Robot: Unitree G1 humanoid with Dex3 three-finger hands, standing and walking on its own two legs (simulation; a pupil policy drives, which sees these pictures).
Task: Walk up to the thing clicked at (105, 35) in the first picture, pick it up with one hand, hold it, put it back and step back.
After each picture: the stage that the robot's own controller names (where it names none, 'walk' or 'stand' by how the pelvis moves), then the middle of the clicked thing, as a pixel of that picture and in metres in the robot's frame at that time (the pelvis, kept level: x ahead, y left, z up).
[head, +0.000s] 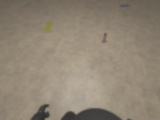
stand; (104, 38) +1.73 -0.32 -0.65
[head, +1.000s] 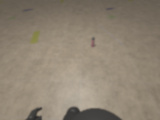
walk; (92, 42) +1.63 +0.06 -0.63
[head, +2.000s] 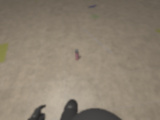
walk; (76, 54) +1.09 +0.28 -0.65
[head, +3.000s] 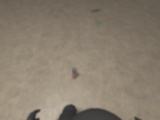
walk; (74, 73) +0.67 +0.19 -0.63
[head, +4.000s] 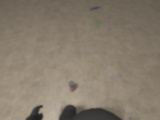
stand; (72, 86) +0.44 +0.19 -0.63
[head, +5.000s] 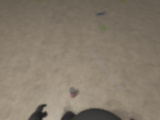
stand; (72, 92) +0.39 +0.17 -0.65
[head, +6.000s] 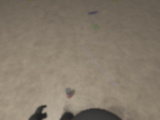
stand; (68, 93) +0.37 +0.22 -0.65
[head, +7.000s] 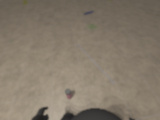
stand; (68, 94) +0.37 +0.23 -0.65
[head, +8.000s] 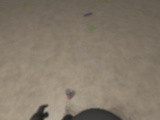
stand; (69, 94) +0.38 +0.23 -0.66
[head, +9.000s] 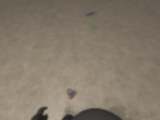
stand; (70, 94) +0.38 +0.21 -0.66
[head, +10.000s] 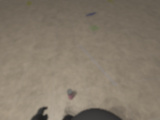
stand; (70, 94) +0.38 +0.21 -0.66
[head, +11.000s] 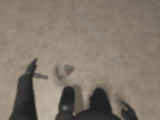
go down; (67, 70) +0.44 +0.18 -0.49
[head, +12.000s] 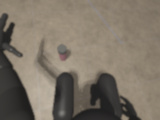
go down; (62, 53) +0.50 +0.19 -0.28
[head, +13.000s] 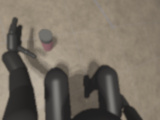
close in; (47, 42) +0.49 +0.22 -0.21
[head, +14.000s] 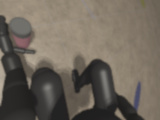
close; (22, 36) +0.48 +0.25 -0.18
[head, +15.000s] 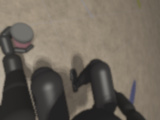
lift; (22, 40) +0.45 +0.24 -0.18
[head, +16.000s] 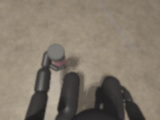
lift; (59, 59) +0.35 +0.21 -0.01
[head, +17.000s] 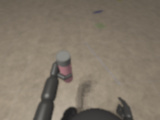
hold; (66, 69) +0.31 +0.16 +0.08
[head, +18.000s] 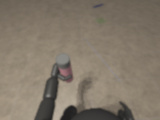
hold; (66, 70) +0.32 +0.16 +0.05
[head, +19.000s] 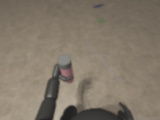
hold; (67, 71) +0.32 +0.15 +0.04
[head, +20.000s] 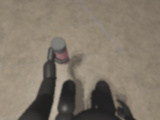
crouch; (62, 53) +0.43 +0.17 -0.02
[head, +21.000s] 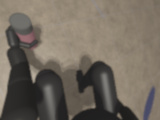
lower; (27, 35) +0.49 +0.24 -0.16
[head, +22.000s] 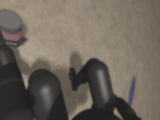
lower; (12, 32) +0.49 +0.26 -0.18
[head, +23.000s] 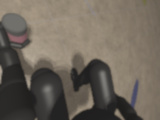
lower; (18, 35) +0.48 +0.26 -0.18
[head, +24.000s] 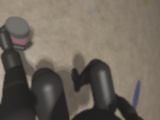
lower; (20, 37) +0.47 +0.25 -0.18
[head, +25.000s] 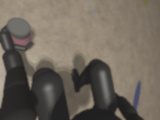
rest; (21, 37) +0.47 +0.25 -0.18
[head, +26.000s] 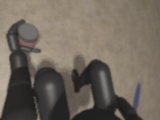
withdraw; (28, 40) +0.46 +0.23 -0.19
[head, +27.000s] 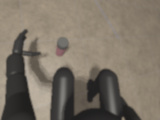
stand; (61, 48) +0.47 +0.19 -0.22
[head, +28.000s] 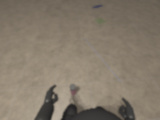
stand; (73, 90) +0.39 +0.15 -0.58
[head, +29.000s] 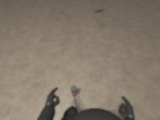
stand; (73, 91) +0.40 +0.15 -0.60
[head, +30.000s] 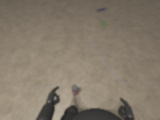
stand; (74, 90) +0.40 +0.15 -0.60
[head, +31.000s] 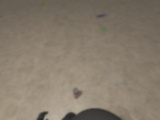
walk; (75, 93) +0.41 +0.16 -0.66
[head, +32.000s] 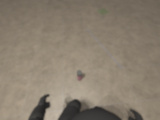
walk; (79, 75) +0.53 +0.13 -0.64
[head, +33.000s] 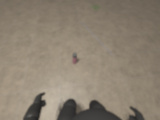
walk; (74, 58) +0.81 +0.19 -0.63
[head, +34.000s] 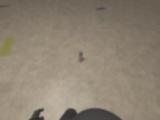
stand; (80, 56) +1.06 +0.18 -0.64
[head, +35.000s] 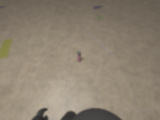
stand; (79, 56) +1.06 +0.19 -0.66
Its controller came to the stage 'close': yes
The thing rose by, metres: 0.69
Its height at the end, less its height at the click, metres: +0.00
